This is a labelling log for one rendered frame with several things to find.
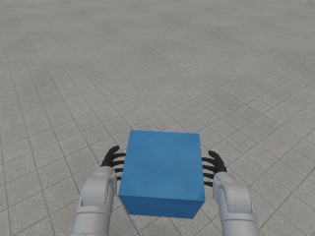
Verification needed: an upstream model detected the right robot forearm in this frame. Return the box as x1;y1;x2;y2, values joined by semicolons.
213;171;260;236

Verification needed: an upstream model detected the carton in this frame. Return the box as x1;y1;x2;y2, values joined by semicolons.
118;130;206;219

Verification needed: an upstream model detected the left robot hand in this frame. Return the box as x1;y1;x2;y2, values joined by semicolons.
100;146;126;181

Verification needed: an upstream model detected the right robot hand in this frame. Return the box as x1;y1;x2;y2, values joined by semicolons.
202;150;227;187

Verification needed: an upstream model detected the left robot forearm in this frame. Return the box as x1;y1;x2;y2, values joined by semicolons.
68;166;117;236

